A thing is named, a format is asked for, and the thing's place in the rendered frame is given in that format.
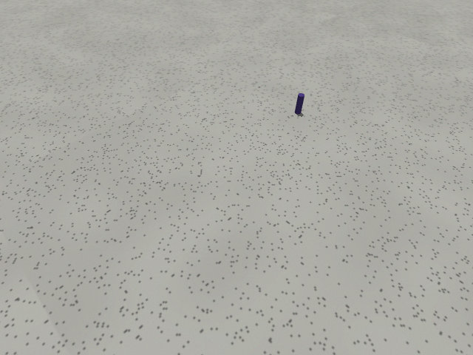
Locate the can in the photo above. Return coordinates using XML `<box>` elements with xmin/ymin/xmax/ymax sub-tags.
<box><xmin>295</xmin><ymin>93</ymin><xmax>304</xmax><ymax>114</ymax></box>

